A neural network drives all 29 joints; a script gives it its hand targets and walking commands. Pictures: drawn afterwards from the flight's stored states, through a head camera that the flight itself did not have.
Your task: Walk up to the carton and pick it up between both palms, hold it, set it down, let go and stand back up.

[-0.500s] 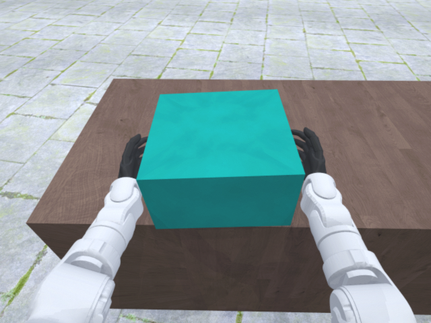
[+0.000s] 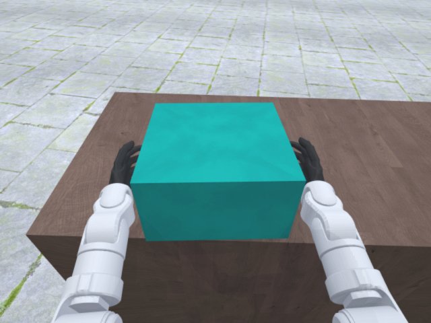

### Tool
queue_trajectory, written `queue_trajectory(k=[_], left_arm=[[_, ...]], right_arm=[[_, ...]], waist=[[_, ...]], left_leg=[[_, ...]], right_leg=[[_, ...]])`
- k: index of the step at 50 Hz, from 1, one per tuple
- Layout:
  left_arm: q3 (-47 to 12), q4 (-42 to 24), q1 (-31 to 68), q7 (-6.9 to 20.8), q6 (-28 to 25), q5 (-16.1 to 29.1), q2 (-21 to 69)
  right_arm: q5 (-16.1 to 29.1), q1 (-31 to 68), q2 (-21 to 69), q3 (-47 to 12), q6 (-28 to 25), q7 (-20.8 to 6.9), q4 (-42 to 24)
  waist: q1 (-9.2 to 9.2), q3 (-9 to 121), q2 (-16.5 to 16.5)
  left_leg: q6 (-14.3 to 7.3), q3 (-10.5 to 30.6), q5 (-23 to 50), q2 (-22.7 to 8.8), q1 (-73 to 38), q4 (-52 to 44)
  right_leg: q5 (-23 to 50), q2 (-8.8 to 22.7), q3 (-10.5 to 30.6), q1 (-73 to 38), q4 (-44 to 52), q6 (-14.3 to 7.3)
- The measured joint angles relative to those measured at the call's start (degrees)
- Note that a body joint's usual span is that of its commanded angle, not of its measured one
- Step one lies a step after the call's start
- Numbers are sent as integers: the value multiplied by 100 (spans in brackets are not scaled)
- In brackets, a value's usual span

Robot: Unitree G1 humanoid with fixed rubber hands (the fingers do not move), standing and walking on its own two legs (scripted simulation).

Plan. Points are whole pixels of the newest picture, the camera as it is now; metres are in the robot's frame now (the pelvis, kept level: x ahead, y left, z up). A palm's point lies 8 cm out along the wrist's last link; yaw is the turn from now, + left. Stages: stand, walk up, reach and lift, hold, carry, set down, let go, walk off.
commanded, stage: reach and lift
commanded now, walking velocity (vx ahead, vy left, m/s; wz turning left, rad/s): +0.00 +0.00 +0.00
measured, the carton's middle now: (215, 164) +0.41 -0.01 +0.11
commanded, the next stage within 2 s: hold in 0.70 s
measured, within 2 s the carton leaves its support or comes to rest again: neither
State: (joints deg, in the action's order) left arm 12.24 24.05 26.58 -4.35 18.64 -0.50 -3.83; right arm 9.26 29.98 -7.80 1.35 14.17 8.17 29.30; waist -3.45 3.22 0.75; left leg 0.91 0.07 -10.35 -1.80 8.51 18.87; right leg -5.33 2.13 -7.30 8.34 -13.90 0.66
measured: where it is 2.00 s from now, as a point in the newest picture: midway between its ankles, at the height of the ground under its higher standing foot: outside the picture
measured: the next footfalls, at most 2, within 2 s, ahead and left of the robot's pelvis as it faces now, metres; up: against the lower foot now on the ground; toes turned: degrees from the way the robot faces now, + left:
none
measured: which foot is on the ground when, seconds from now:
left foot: down 0.00-1.00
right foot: down 0.00-1.00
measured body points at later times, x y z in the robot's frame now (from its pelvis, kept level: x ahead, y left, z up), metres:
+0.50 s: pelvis -0.01 +0.00 +0.00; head -0.03 +0.02 +0.45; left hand +0.37 +0.16 +0.13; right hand +0.36 -0.19 +0.14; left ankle +0.00 +0.13 -0.75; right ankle +0.02 -0.13 -0.75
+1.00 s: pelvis -0.01 +0.00 +0.00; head -0.03 +0.02 +0.45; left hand +0.37 +0.18 +0.15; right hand +0.37 -0.18 +0.16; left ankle +0.00 +0.13 -0.75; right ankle +0.02 -0.13 -0.75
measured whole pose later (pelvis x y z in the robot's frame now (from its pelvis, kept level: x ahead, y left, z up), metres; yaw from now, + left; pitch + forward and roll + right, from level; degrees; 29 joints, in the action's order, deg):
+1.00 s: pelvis -0.01 +0.00 +0.00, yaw +0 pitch -2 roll -1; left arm 16.3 12.3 29.0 -1.3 30.4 -7.0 -2.7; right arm 7.5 33.5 -5.1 5.2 18.4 6.6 26.0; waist -4.2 1.9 -1.5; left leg 1.1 0.3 -9.4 -1.8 7.0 18.4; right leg -4.5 2.1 -7.4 6.8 -13.5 0.4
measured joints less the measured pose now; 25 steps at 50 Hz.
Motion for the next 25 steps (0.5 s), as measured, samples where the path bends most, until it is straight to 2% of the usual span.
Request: queue_trajectory(k=[4,8,17,25], left_arm=[[-6,-527,-175,9,238,-2,1],[28,-777,-143,28,403,-41,16],[254,-789,156,173,815,-574,173],[184,-1203,-51,110,939,-587,260]], right_arm=[[-11,-139,75,30,90,6,-358],[-82,-146,145,152,173,-26,-554],[-264,196,179,387,289,-233,-163],[-88,39,123,328,266,-247,-386]], waist=[[-3,-17,-31],[-10,9,-79],[-9,-93,-212],[-112,-97,-171]], left_leg=[[-1,18,12,9,41,19],[-12,24,26,23,75,29],[-18,-64,77,23,-59,-45],[0,-60,20,-17,-76,35]], right_leg=[[35,6,-16,8,34,3],[62,18,-20,29,47,6],[107,17,71,-37,56,4],[101,-23,71,-92,66,-9]])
